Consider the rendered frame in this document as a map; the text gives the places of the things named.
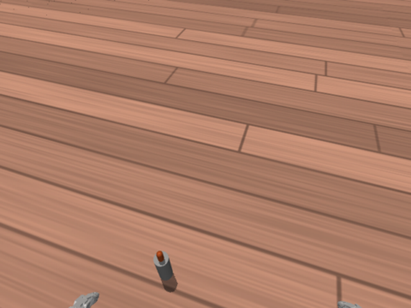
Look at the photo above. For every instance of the bottle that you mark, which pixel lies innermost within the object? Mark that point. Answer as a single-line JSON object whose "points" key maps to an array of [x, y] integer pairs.
{"points": [[163, 265]]}

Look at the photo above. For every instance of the left robot hand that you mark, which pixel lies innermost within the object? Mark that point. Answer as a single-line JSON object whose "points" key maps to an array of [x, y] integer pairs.
{"points": [[86, 301]]}

